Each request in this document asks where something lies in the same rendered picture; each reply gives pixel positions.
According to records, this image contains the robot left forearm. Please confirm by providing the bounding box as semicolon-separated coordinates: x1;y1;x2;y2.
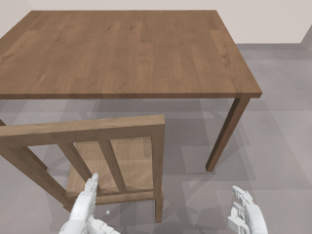
59;219;88;234

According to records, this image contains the robot left hand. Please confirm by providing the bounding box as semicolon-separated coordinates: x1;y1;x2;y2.
68;173;121;234

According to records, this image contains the chair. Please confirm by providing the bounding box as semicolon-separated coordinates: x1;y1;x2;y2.
0;114;166;223

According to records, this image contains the robot right hand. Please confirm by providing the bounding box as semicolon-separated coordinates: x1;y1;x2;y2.
228;185;268;234

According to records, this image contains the table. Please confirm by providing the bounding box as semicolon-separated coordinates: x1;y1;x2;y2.
0;10;262;172

